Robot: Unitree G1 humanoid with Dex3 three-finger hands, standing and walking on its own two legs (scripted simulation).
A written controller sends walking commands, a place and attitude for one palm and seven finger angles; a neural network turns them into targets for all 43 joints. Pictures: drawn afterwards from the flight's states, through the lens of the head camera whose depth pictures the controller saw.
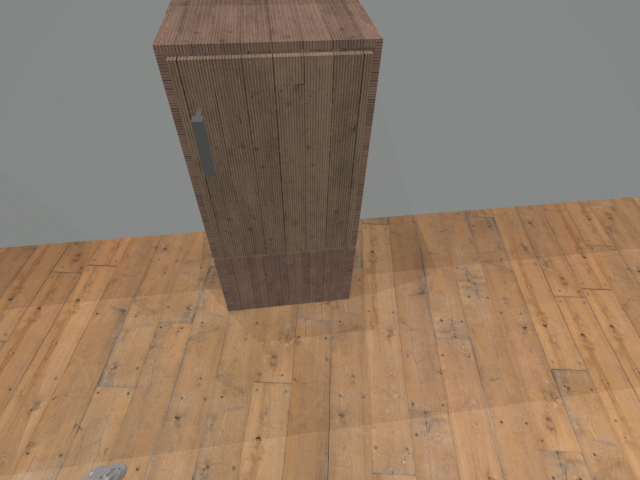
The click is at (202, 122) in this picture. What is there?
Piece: cupboard door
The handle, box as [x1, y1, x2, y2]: [191, 108, 214, 176]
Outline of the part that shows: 197,108 196,115 192,116 191,123 204,175 214,176 214,166 203,116 201,115 202,111 201,108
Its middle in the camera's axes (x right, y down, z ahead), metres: -0.26 -0.21 +0.86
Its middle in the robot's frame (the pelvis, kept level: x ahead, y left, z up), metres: +0.77 +0.30 -0.01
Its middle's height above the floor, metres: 0.76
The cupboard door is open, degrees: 0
